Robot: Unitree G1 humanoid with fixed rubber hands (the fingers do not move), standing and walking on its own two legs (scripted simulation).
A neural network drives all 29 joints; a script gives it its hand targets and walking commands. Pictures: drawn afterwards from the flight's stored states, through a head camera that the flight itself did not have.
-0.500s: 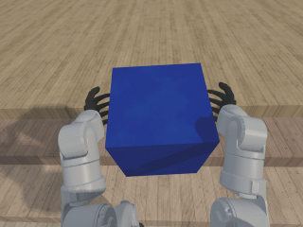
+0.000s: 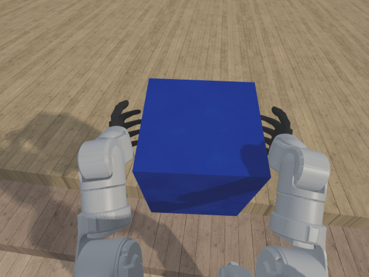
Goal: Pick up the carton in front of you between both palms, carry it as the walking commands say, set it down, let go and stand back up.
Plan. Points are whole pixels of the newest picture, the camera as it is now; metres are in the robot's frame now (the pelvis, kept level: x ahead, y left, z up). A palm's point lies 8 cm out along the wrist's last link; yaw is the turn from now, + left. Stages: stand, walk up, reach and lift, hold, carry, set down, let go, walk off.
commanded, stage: carry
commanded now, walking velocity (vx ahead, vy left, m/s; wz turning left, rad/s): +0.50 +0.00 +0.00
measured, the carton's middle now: (197, 154) +0.36 +0.02 +0.09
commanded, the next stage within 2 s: none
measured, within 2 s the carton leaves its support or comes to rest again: neither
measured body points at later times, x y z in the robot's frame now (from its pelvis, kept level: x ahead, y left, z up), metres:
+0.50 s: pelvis +0.31 +0.03 +0.11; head +0.31 +0.01 +0.56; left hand +0.67 +0.16 +0.26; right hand +0.66 -0.15 +0.26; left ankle +0.44 +0.12 -0.54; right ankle +0.14 -0.10 -0.61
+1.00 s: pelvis +0.63 -0.04 +0.21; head +0.62 -0.02 +0.66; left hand +0.98 +0.15 +0.37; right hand +0.99 -0.17 +0.37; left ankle +0.45 +0.12 -0.49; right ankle +0.80 -0.12 -0.43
